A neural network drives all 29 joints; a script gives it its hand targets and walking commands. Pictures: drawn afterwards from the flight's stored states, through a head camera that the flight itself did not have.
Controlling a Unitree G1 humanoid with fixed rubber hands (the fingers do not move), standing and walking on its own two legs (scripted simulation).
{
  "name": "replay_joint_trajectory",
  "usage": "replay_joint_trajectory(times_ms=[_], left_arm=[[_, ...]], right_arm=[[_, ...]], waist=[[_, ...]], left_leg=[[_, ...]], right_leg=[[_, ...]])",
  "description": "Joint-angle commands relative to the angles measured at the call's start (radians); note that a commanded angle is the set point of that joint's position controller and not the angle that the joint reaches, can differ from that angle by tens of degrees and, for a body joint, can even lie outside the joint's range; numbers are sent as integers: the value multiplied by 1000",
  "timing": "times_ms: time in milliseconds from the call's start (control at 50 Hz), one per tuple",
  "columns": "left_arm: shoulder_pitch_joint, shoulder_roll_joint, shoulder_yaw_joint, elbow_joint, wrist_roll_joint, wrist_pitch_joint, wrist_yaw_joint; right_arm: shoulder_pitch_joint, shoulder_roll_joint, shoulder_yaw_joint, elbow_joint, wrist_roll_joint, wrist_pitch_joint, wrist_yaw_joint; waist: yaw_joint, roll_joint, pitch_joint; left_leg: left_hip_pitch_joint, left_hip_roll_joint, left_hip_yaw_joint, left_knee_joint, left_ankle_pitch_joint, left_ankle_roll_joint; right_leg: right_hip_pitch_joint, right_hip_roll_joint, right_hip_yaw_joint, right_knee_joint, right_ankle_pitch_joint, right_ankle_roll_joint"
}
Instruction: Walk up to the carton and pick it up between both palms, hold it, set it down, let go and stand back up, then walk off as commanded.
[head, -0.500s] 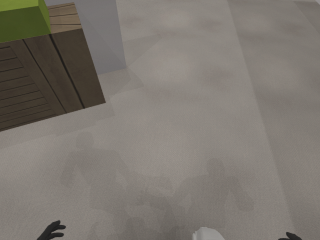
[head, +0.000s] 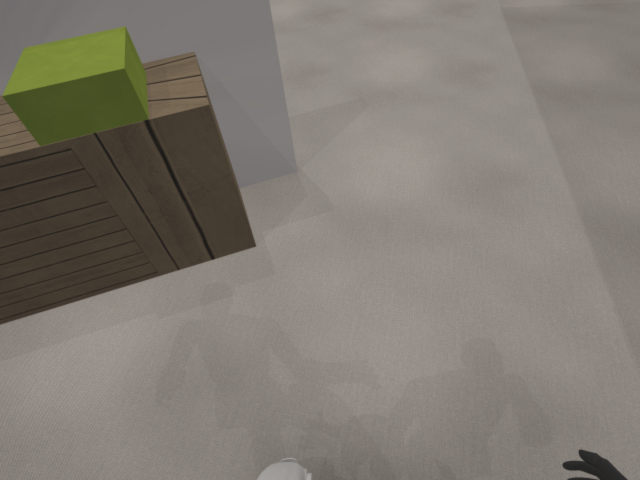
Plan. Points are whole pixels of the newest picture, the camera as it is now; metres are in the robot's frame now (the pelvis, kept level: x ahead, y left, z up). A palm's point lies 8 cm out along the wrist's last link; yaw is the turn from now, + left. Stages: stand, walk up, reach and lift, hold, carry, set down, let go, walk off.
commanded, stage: walk up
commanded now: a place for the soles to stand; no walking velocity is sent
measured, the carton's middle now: (85, 82) +1.16 +0.71 -0.02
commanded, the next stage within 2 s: none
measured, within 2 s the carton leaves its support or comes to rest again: neither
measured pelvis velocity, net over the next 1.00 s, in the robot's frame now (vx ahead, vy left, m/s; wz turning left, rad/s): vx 0.23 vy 0.13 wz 0.14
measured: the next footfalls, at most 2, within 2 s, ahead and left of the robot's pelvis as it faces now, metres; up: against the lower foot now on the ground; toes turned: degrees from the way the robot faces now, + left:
left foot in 0.04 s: +0.14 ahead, +0.16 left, +0.00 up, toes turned +1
right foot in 0.50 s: +0.21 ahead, -0.07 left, +0.00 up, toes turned +0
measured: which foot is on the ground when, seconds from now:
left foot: up 0.00-0.02, down 0.04-0.52, up 0.54-0.88, down 0.90-1.00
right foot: down 0.00-0.06, up 0.08-0.48, down 0.50-0.92, up 0.94-1.00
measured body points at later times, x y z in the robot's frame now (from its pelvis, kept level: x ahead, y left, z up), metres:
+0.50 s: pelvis +0.12 +0.05 +0.00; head +0.15 +0.04 +0.45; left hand +0.21 +0.39 -0.08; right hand +0.22 -0.26 -0.11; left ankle +0.10 +0.16 -0.71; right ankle +0.16 -0.07 -0.71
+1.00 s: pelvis +0.23 +0.13 +0.00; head +0.25 +0.14 +0.45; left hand +0.28 +0.45 -0.11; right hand +0.35 -0.19 -0.09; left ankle +0.26 +0.25 -0.71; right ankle +0.19 -0.03 -0.67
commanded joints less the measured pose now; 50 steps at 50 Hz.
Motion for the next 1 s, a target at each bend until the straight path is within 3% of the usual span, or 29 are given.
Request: replay_joint_trajectory(times_ms=[0,20,40,60,80,100,160,220,280,320,360,380,440,460,480,500,520,540,640,720,760,820,840,860,880,900,920,940,980], left_arm=[[-204,312,136,-97,38,-9,-3],[-162,214,107,-94,38,2,-3],[-94,123,78,-110,31,0,-8],[-74,163,71,-104,6,3,4],[-69,261,89,-91,17,6,8],[-112,289,90,-60,17,3,4],[-111,232,91,-25,0,6,-9],[-66,243,95,-11,-1,4,-3],[-184,219,85,-55,-4,-9,-5],[-203,228,87,-59,7,-12,-3],[-185,228,92,-69,-4,-13,2],[-202,245,93,-59,2,-17,3],[-85,197,94,-19,-1,-37,1],[46,181,107,14,-7,-44,7],[170,258,125,43,10,-54,18],[203,358,160,54,26,-50,28],[143,356,164,20,25,-38,30],[40,337,159,-4,22,-33,30],[-27,271,137,-39,23,-43,11],[16,299,154,-64,18,-33,2],[-7,306,150,-60,18,-24,-2],[-41,334,157,-80,31,-15,-3],[-98,332,147,-84,26,-13,-2],[-126,291,130,-93,27,3,-7],[-71,183,102,-106,20,6,-9],[-24,97,61,-115,6,3,-2],[-38,150,71,-107,-9,11,4],[-76,252,87,-95,4,13,2],[-126,262,88,-68,4,13,-2]], right_arm=[[250,-185,-103,27,-30,-45,-11],[376,-254,-125,50,-38,-52,-33],[334,-338,-146,39,-51,-60,-58],[236,-373,-141,3,-34,-60,-58],[110,-368,-125,-41,-10,-55,-60],[89,-333,-127,-37,-10,-51,-61],[96,-258,-89,-18,-15,-54,-67],[103,-210,-84,-20,-8,-67,-64],[170,-202,-81,-32,-18,-59,-65],[219,-228,-87,-30,-17,-61,-69],[203,-236,-91,-44,-31,-52,-66],[191,-223,-95,-53,-34,-47,-67],[90,-206,-74,-65,-28,-39,-55],[-27,-176,-61,-87,-29,-34,-53],[-58,-105,-40,-122,-18,-38,-52],[-24,-48,-30,-120,-6,-48,-47],[-16,-110,-33,-127,-29,-42,-54],[28,-167,-47,-91,-25,-32,-55],[12,-167,-62,-63,-19,-26,-21],[-26,-151,-52,-85,-29,-21,-12],[-27,-166,-60,-60,-16,-31,-12],[-2,-141,-56,-79,-23,-40,-25],[100,-138,-58,-40,-30,-51,-30],[252,-160,-77,21,-36,-65,-44],[327,-243,-106,37,-40,-75,-65],[294,-283,-122,6,-55,-75,-86],[206,-307,-111,-25,-36,-68,-85],[195,-314,-110,-23,-9,-63,-79],[120,-269,-96,-27,-8,-57,-78]], waist=[[-175,-216,-118],[-230,62,-163],[-194,347,-132],[-137,346,-135],[-88,208,-122],[-88,66,-66],[-50,81,23],[-49,152,-72],[-88,80,-87],[-108,71,-64],[-101,106,-66],[-106,45,-56],[-30,47,-94],[70,9,-136],[151,-178,-203],[147,-390,-176],[118,-187,-216],[61,-118,-210],[43,-288,62],[63,-316,42],[54,-336,-8],[14,-362,-88],[-63,-284,-119],[-138,-97,-171],[-165,105,-149],[-132,327,-148],[-76,264,-115],[-105,148,-129],[-65,65,37]], left_leg=[[353,-61,134,-274,95,-46],[539,-84,-17,-370,1,-36],[545,71,-372,-507,1,-14],[526,168,-690,-656,-76,26],[434,233,-819,-697,-240,118],[388,212,-774,-683,-336,146],[257,92,-453,-604,35,24],[434,94,-373,-549,247,70],[525,109,-385,-480,330,174],[552,129,-410,-471,519,156],[553,143,-447,-458,458,176],[521,136,-449,-444,477,173],[321,66,-338,-343,392,180],[203,23,-237,-213,410,133],[32,-83,-173,71,383,67],[-246,-209,-83,200,-63,-22],[-275,-149,-118,273,-165,-35],[-315,-90,-122,321,-160,-39],[-244,-35,-105,189,27,-76],[-238,-11,-45,50,-25,-84],[-133,23,0,-56,-52,-82],[11,20,34,-181,-106,-38],[127,-4,71,-295,26,-34],[311,-100,135,-451,90,-32],[515,-43,-109,-470,166,-23],[611,87,-404,-477,307,0],[560,157,-570,-538,137,62],[547,216,-702,-622,-12,128],[330,183,-577,-596,-2,138]], right_leg=[[-130,-146,-101,119,215,-158],[-290,-58,-84,448,194,-125],[-476,79,-66,622,-94,-79],[-551,137,7,630,-142,-81],[-544,104,66,641,-126,-96],[-525,62,85,615,-58,-106],[-405,26,75,452,59,-111],[-431,25,58,370,90,-82],[-468,49,37,242,-52,-88],[-491,49,48,229,-16,-66],[-464,77,29,155,-83,-72],[-440,67,30,131,-90,-69],[-126,117,10,-111,5,-97],[98,112,28,-291,165,-103],[327,-6,192,-391,205,-149],[487,-255,478,-354,365,-195],[449,-364,560,-381,116,-271],[415,-382,596,-388,-83,-314],[170,-203,190,-403,83,-247],[192,-222,154,-347,186,-294],[175,-218,53,-282,307,-276],[187,-269,83,-140,512,-255],[137,-222,17,-9,561,-208],[70,-89,-105,318,529,-160],[-202,-1,-27,538,324,-114],[-445,76,-5,602,-79,-95],[-547,100,19,578,-117,-107],[-554,97,38,582,-115,-108],[-493,44,82,517,-73,-112]])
